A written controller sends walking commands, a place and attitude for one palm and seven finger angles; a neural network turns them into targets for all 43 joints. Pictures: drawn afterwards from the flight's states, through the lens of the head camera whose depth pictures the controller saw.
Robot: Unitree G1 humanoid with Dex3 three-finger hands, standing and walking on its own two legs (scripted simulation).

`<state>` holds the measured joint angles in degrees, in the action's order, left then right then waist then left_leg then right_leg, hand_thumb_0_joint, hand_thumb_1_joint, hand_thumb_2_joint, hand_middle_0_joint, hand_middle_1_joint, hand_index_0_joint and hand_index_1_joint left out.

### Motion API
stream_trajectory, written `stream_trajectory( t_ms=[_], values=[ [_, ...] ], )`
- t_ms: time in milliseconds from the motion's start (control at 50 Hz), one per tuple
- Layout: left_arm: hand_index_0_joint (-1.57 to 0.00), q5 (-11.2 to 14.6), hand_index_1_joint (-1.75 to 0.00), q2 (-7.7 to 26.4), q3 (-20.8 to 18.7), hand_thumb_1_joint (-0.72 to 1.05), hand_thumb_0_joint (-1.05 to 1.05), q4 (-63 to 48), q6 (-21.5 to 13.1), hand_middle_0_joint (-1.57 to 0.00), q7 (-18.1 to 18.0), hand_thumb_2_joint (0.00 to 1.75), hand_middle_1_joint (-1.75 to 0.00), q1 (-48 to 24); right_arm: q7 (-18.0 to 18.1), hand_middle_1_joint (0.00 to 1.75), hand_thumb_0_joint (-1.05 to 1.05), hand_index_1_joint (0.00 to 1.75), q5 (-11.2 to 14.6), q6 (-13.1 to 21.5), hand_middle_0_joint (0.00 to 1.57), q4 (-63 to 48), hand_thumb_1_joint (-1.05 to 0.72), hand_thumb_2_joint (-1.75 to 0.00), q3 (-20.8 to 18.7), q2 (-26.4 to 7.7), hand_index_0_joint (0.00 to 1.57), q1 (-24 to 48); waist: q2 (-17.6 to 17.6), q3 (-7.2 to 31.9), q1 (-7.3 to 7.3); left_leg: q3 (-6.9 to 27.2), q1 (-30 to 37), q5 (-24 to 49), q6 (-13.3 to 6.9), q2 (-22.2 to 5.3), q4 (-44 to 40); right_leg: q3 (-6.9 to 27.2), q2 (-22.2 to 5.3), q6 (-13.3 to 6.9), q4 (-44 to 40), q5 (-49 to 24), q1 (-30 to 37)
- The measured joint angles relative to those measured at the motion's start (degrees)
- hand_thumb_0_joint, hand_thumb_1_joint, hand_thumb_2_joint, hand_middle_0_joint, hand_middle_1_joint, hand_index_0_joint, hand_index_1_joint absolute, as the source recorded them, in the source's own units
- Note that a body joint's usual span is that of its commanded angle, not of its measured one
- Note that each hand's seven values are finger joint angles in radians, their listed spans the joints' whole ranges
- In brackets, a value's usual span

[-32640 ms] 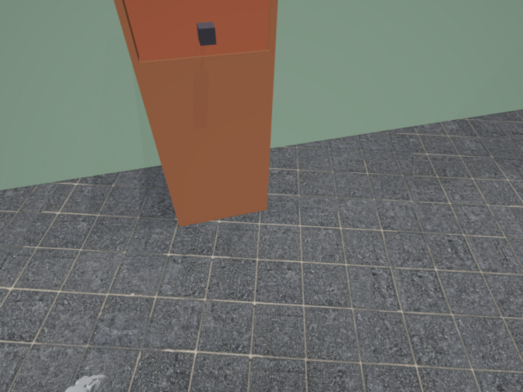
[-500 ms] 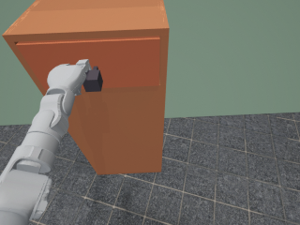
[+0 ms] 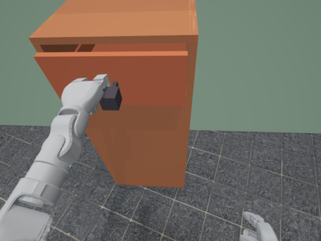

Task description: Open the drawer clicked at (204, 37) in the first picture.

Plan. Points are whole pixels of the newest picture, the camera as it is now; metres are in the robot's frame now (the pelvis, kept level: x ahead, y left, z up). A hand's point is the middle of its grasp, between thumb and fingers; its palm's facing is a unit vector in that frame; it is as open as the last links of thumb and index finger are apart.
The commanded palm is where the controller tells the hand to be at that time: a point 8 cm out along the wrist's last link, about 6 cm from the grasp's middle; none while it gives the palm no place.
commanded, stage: pull the drawer open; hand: left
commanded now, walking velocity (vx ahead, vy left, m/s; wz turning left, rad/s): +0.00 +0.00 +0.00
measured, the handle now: (112, 93) +0.45 +0.17 +0.13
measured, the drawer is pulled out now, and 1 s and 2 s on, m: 0.05 0.15 0.27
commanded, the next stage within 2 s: none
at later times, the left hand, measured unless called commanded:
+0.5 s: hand (91, 115) +0.38 +0.21 +0.12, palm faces -0.01 -0.07 -1.00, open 5.6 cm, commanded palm +0.33 +0.20 +0.19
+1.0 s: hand (80, 140) +0.30 +0.21 +0.12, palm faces +0.08 -0.12 -0.99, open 5.0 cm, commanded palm +0.28 +0.21 +0.19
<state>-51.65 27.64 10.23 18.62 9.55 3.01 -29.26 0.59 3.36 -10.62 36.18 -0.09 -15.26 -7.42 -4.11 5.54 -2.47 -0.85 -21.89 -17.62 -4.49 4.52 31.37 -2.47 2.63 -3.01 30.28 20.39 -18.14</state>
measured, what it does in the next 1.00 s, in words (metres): stands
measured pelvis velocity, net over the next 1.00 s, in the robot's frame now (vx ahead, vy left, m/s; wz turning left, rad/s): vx -0.01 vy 0.00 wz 0.01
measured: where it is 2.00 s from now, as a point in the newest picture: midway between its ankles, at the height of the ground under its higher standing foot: outside the picture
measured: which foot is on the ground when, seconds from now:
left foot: down 0.00-1.00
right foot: down 0.00-1.00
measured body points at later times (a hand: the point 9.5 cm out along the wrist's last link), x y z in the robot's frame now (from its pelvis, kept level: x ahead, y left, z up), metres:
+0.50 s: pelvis -0.01 -0.01 +0.00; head +0.01 -0.04 +0.45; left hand +0.38 +0.21 +0.17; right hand +0.11 -0.27 -0.13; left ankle -0.03 +0.07 -0.73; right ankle -0.06 -0.08 -0.73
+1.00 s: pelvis -0.01 +0.00 +0.00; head +0.00 -0.04 +0.45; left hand +0.29 +0.21 +0.17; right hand +0.23 -0.19 -0.09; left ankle -0.03 +0.07 -0.73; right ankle -0.06 -0.08 -0.73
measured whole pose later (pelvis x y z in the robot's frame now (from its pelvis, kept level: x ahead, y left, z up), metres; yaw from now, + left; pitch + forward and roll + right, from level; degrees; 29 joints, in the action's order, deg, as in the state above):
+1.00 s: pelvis -0.01 +0.00 +0.00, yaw +0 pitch +5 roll +0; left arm -51.0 26.2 9.5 -4.4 11.4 0.7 -8.8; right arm 0.1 2.4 -8.2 35.5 1.7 -14.1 -1.1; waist -5.2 4.5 -5.9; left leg -0.5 -18.8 -16.8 -4.4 4.9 31.1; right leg -2.7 2.3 -2.9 30.5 20.0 -15.2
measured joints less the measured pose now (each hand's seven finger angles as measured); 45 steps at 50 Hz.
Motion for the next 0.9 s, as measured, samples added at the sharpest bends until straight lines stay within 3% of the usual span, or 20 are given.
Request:
stream_trajectory(
  t_ms=[120, 320, 540, 800, 900],
  values=[
    [-0.35, -0.11, -1.31, 0.13, 0.57, 0.88, 0.0, 3.48, -0.52, -0.42, 0.57, 0.9, -1.35, -2.95, 0.72, 0.3, 0.0, 0.3, -0.03, -0.17, 0.2, 0.55, -0.91, -0.9, 0.13, 0.03, 0.2, 0.18, -0.02, -0.05, -0.1, 0.55, -0.63, 0.2, 0.36, -0.13, 0.54, -0.6, 0.15, -0.39, 0.42, -0.07, -0.46],
    [-0.35, -0.22, -1.32, 1.64, -1.49, 0.88, 0.0, 8.21, -3.46, -0.42, 1.26, 0.9, -1.35, -5.08, 1.51, 0.3, 0.0, 0.3, 0.18, -0.66, 0.2, 0.82, -0.91, -0.9, 0.05, -0.04, 0.2, -2.51, 0.49, -0.36, 1.2, 0.29, -1.45, 0.45, 0.81, -0.74, 1.46, -0.45, 0.69, -0.96, 1.51, -0.39, -1.5],
    [-0.24, 1.38, -1.28, 3.08, -7.89, 0.88, 0.0, -5.37, -3.05, -0.42, 0.14, 0.9, -1.35, 10.33, 0.08, 0.3, 0.01, 0.3, -0.19, -0.31, 0.2, -1.0, -0.91, -0.9, -0.89, -0.99, 0.2, -4.32, -0.95, -0.19, 2.62, -2.44, 0.59, 0.47, 0.41, -1.35, -0.25, 2.47, 1.18, -0.44, 0.83, -0.98, -0.69],
    [-0.28, 2.42, -1.29, 0.18, -6.77, 0.88, 0.0, -27.13, 0.14, -0.42, -2.12, 0.9, -1.35, 29.05, -2.22, 0.3, 0.01, 0.3, -1.03, 2.78, 0.2, -2.46, -0.91, -0.9, -0.49, -0.37, 0.2, 1.38, -2.14, 0.2, -0.27, -2.07, 3.13, 0.31, -0.08, -0.16, -1.2, 2.36, 0.08, 0.54, -0.1, -0.28, 2.08],
    [-0.33, 2.22, -1.3, -0.65, -2.86, 0.88, 0.0, -26.04, 0.36, -0.42, -2.65, 0.9, -1.35, 25.41, -1.23, 0.3, 0.01, 0.3, -0.96, 3.22, 0.2, -1.4, -0.91, -0.9, 0.54, -0.03, 0.2, 4.07, -1.77, -0.37, -2.66, -0.38, 3.22, -0.01, -0.29, 0.36, -0.34, 0.62, -0.33, 0.43, 0.41, 0.22, 2.79]
  ],
)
